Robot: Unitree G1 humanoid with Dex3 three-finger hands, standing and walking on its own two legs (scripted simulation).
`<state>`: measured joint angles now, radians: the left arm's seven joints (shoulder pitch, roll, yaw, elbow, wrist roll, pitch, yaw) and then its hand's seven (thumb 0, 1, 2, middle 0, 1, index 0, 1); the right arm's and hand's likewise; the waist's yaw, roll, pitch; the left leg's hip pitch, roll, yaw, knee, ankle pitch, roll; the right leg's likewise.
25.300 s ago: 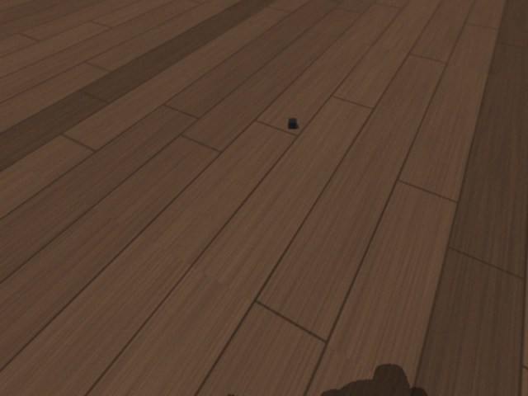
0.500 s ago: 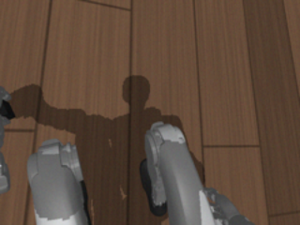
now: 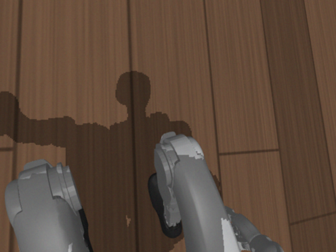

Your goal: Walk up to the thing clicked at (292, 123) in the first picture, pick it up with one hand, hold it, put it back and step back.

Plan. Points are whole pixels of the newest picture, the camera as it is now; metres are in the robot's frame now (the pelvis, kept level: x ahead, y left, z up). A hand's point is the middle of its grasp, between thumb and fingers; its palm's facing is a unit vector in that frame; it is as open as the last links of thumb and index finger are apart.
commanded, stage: rest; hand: left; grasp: from above
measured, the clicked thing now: out of the picture +0.41 +0.34 -0.26
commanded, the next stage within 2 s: open in 0.74 s
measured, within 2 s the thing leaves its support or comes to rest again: rests again in 0.28 s
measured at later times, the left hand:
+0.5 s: hand out of the picture +0.40 +0.33 -0.25, palm faces -0.39 -0.23 -0.89, open 7.5 cm
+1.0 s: hand out of the picture +0.40 +0.33 -0.25, palm faces -0.40 -0.25 -0.88, open 7.7 cm
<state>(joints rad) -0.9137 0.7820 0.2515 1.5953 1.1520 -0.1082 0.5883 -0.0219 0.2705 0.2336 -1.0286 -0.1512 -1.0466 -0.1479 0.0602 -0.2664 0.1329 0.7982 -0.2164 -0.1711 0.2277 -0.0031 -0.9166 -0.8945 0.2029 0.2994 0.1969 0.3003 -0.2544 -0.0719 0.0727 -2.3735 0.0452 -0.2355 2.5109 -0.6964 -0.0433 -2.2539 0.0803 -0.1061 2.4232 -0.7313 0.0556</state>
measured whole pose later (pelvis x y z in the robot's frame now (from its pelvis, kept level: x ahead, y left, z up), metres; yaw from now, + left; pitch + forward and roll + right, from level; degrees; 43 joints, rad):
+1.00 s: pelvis -0.01 +0.01 -0.01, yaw -3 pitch +25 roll -13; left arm -0.98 0.95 0.22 1.81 1.16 -0.15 0.68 -0.01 0.28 0.26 -0.96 -0.25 -0.98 -0.25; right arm 0.06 -0.33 0.25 0.77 -0.27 -0.32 0.30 0.00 -0.91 -0.90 0.20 0.30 0.20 0.30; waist -0.33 -0.14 0.16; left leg -2.34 0.04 -0.30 2.56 -0.69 -0.03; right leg -2.20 0.10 -0.16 2.42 -0.70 0.07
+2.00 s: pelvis -0.01 +0.01 +0.00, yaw -4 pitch +25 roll -14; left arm -0.98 0.97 0.20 1.73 1.15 -0.16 0.67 0.00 -0.41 0.90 -0.17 -0.91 -0.17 -0.91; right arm 0.07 -0.35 0.27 0.75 -0.26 -0.33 0.30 0.00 -0.90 -0.89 0.20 0.30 0.20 0.30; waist -0.33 -0.15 0.18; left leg -2.33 0.04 -0.32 2.54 -0.69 -0.04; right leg -2.18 0.10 -0.17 2.39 -0.69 0.07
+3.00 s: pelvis -0.02 +0.00 +0.04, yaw +3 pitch +33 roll -9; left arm -0.85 0.75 0.09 1.37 1.19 -0.14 0.34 0.00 -0.43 0.94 -0.12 -0.95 -0.13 -0.93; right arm 0.17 -0.26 0.08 0.74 -0.12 -0.03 0.14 0.00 -0.90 -0.89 0.20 0.30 0.20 0.30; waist -0.21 0.02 -0.07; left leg -2.31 0.04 -0.17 2.35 -0.63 -0.01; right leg -2.19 0.05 -0.07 2.28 -0.68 0.05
